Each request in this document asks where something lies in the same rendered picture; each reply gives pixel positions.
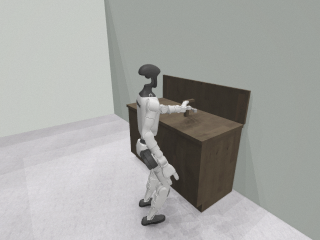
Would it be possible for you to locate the right robot hand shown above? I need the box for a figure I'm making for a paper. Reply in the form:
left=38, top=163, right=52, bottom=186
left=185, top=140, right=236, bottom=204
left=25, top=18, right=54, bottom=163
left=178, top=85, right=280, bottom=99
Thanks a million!
left=161, top=163, right=179, bottom=185

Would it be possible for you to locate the robot shin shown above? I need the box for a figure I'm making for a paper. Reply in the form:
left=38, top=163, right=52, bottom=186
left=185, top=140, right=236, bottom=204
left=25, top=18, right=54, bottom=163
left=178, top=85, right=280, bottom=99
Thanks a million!
left=147, top=187, right=171, bottom=220
left=144, top=174, right=160, bottom=202

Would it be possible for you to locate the right robot shin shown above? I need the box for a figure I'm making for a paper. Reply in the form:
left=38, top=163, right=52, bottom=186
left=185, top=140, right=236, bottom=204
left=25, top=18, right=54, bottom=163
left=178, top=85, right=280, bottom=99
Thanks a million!
left=147, top=187, right=171, bottom=220

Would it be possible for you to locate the robot right upper arm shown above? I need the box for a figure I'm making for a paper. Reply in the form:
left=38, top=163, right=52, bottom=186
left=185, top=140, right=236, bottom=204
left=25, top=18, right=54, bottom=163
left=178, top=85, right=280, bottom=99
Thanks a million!
left=141, top=98, right=160, bottom=141

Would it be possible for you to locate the robot left upper arm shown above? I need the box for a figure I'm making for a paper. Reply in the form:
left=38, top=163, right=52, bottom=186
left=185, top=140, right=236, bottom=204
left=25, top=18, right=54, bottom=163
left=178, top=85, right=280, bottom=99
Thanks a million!
left=160, top=104, right=168, bottom=114

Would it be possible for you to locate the left robot hand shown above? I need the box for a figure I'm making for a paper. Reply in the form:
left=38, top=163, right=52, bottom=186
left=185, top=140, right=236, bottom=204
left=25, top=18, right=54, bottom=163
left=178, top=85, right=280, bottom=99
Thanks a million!
left=182, top=101, right=191, bottom=110

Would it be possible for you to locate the robot left forearm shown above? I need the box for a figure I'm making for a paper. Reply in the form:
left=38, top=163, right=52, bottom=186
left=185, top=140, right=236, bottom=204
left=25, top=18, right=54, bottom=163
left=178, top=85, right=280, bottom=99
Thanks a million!
left=166, top=105, right=186, bottom=114

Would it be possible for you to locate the robot right forearm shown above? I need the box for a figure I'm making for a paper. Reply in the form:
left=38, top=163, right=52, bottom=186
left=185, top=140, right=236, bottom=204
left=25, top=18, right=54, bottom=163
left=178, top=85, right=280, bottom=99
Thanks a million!
left=144, top=132, right=168, bottom=168

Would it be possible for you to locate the counter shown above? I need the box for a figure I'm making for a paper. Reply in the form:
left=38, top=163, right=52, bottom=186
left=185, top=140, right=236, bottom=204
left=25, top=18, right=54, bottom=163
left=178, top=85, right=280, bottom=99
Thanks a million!
left=126, top=74, right=251, bottom=213

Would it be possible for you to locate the left robot shin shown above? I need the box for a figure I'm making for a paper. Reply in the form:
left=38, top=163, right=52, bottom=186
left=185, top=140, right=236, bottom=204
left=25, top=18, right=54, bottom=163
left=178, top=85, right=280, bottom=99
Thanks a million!
left=144, top=174, right=160, bottom=202

